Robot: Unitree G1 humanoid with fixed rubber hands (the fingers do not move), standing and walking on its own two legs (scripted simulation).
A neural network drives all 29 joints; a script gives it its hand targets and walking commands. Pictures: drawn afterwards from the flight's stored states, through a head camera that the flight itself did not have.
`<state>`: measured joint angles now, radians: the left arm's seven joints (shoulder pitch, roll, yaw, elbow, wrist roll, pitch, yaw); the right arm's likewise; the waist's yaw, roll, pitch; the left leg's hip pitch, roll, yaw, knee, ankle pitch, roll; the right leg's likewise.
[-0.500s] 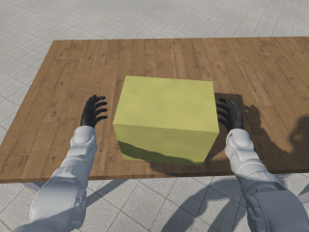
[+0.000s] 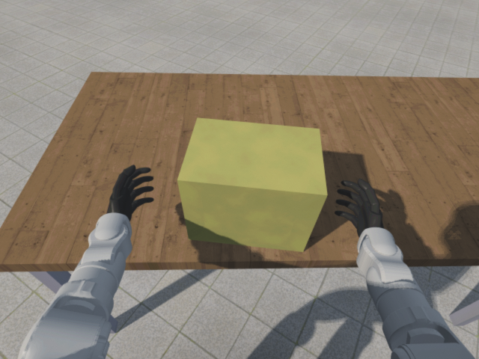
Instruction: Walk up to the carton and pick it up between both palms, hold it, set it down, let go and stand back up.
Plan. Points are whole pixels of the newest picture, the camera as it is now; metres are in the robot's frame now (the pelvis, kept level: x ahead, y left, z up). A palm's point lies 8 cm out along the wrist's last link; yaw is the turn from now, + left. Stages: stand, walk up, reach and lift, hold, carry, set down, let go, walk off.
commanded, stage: set down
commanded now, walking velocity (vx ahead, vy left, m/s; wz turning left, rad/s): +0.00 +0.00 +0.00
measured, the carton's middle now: (251, 186) +0.45 +0.00 +0.01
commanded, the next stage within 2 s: none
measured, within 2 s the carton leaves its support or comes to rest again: neither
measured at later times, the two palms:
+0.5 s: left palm (114, 252) +0.29 +0.23 +0.02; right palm (374, 266) +0.28 -0.21 +0.01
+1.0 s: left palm (102, 267) +0.26 +0.24 +0.02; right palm (369, 290) +0.24 -0.19 +0.01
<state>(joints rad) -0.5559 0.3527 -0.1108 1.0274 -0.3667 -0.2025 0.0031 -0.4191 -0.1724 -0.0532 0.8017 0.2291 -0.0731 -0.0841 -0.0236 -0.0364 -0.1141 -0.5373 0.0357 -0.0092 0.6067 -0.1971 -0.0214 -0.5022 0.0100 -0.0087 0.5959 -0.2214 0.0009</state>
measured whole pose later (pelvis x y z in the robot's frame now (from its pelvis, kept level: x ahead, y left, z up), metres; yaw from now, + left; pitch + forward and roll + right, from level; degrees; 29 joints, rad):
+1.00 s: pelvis +0.04 +0.01 +0.02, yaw -1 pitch -6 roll -1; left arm 0.09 0.32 -0.04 0.36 -0.25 -0.01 -0.02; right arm 0.20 -0.10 0.02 0.36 0.20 -0.09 -0.10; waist 0.03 -0.01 0.04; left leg -0.12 0.04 0.02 0.43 -0.21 -0.02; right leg -0.08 0.01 0.03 0.38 -0.20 0.01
